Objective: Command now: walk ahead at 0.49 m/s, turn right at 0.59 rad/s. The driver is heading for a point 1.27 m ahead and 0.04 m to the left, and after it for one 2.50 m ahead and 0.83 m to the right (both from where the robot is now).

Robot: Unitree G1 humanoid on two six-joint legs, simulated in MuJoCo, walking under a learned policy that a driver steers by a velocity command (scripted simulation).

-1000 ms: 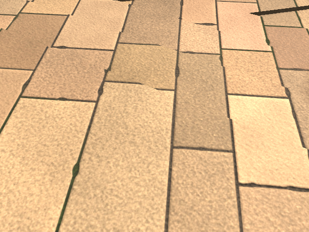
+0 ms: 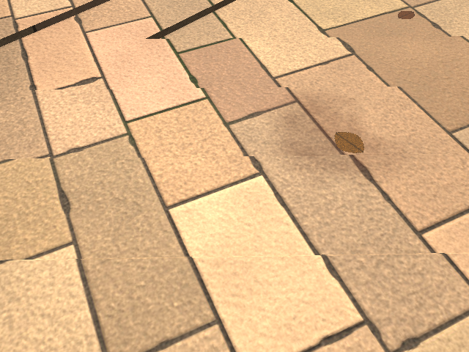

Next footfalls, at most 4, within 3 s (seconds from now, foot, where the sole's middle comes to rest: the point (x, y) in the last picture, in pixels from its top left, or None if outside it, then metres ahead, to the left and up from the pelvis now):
0.36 right None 0.34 -0.19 -0.77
0.90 left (249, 277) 0.69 -0.02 -0.77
1.48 right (331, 215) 0.95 -0.30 -0.81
2.00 left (256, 157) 1.22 -0.05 -0.81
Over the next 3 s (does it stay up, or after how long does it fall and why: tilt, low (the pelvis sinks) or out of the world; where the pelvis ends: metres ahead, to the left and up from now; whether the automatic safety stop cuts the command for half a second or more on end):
stays up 1.66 -0.07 -0.12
